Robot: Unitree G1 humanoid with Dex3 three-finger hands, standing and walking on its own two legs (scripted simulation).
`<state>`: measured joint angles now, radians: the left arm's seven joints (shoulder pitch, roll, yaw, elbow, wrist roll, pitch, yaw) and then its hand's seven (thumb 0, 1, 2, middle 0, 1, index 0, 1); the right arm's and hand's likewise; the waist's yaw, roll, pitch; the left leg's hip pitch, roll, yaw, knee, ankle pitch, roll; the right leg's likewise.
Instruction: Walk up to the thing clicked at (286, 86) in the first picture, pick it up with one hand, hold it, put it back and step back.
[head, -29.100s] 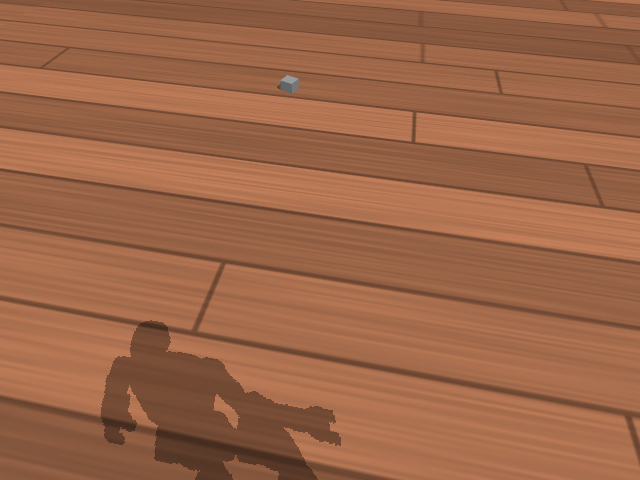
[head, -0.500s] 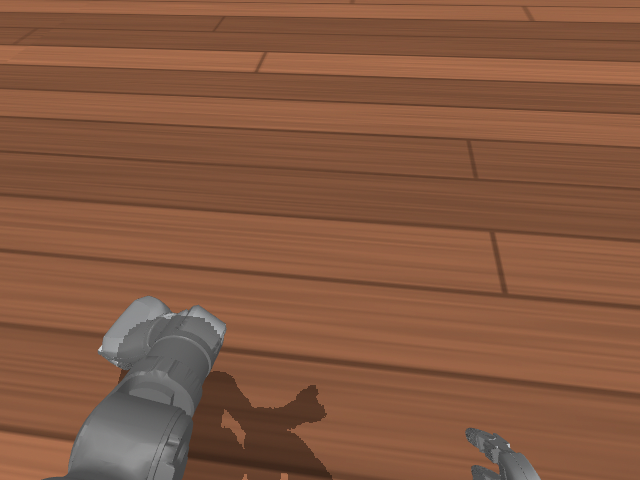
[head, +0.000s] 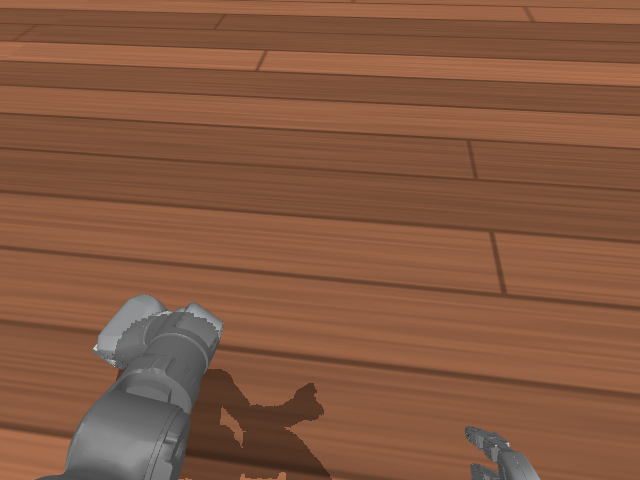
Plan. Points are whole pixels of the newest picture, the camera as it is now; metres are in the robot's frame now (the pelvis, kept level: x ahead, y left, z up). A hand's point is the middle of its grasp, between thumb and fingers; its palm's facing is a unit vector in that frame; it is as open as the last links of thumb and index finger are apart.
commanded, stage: hold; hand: left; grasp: from above
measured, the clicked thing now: (168, 351) +0.32 +0.22 -0.06
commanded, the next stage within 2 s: crouch in 0.02 s
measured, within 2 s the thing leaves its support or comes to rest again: neither
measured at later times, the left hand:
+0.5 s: hand (173, 371) +0.30 +0.22 -0.08, palm faces -0.25 -0.39 -0.88, open 11.1 cm
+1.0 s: hand (216, 398) +0.34 +0.22 -0.33, palm faces -0.11 -0.38 -0.92, open 11.1 cm
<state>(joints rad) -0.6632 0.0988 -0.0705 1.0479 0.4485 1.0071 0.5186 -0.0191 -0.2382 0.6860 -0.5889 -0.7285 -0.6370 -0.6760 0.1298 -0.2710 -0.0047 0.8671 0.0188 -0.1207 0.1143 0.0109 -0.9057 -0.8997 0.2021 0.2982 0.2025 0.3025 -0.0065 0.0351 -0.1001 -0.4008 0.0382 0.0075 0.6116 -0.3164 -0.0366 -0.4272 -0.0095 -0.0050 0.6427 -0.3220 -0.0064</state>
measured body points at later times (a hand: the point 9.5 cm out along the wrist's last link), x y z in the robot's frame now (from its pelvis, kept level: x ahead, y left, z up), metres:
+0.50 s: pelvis +0.00 +0.00 -0.01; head +0.04 -0.01 +0.44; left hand +0.31 +0.23 -0.03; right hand +0.13 -0.25 -0.13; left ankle -0.01 +0.14 -0.72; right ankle +0.00 -0.11 -0.72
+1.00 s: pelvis -0.07 +0.01 -0.21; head +0.11 +0.02 +0.20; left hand +0.35 +0.23 -0.28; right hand -0.02 -0.26 -0.35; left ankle -0.01 +0.14 -0.72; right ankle +0.00 -0.11 -0.72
